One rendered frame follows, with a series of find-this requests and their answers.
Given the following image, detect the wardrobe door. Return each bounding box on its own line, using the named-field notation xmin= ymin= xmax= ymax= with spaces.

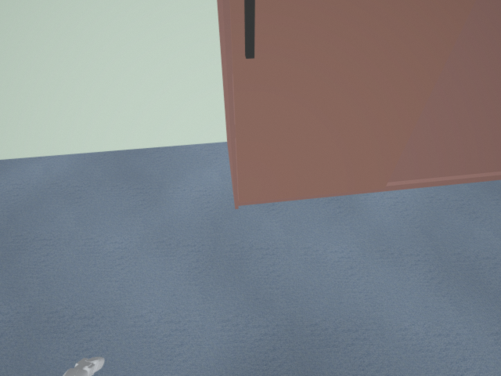
xmin=388 ymin=0 xmax=501 ymax=182
xmin=229 ymin=0 xmax=476 ymax=203

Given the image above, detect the robot left hand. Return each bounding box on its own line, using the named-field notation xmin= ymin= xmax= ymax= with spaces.
xmin=63 ymin=357 xmax=105 ymax=376

